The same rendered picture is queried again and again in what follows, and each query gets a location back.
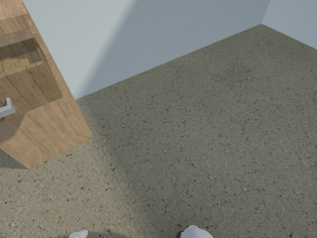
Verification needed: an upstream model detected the drawer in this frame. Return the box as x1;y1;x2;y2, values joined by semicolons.
0;37;63;123

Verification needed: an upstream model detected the right robot thigh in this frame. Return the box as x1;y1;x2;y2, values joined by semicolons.
180;227;213;238

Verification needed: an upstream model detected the right robot shin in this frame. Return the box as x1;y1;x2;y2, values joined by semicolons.
185;225;198;230

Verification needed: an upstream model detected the cabinet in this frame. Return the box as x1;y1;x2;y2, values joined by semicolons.
0;0;94;170

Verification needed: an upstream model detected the handle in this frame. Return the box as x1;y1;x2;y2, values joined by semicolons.
0;97;16;118

